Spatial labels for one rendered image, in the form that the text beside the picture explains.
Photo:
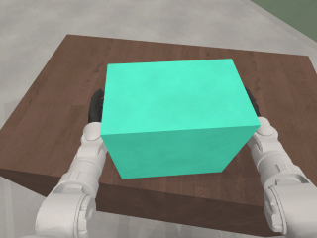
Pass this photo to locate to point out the robot left hand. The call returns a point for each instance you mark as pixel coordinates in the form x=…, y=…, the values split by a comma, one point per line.
x=96, y=109

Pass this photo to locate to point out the left robot forearm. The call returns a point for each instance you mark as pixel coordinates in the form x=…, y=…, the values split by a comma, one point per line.
x=87, y=166

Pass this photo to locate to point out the carton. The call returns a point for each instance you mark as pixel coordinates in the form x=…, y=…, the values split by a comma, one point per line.
x=173, y=118

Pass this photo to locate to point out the right robot forearm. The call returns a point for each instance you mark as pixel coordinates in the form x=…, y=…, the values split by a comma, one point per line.
x=271, y=160

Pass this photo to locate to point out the pedestal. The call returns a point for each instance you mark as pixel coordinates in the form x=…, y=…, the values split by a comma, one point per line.
x=41, y=137

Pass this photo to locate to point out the robot right hand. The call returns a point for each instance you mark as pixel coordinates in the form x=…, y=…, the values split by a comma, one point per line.
x=253, y=101

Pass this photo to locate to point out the robot left upper arm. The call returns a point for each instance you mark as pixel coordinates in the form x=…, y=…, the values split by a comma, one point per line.
x=66, y=215

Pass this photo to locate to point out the robot right upper arm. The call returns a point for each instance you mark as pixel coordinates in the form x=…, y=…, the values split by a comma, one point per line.
x=291, y=209

